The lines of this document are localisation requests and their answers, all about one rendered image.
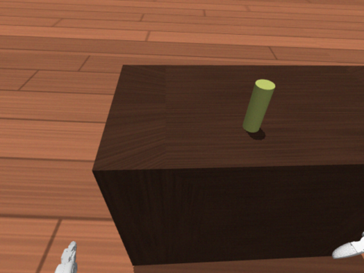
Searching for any can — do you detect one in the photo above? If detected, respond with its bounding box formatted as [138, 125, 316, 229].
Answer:
[243, 79, 275, 133]

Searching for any right robot hand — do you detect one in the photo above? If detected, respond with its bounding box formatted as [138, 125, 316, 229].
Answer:
[332, 232, 364, 259]

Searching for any left robot hand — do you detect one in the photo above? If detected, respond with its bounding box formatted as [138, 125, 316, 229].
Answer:
[55, 241, 77, 273]

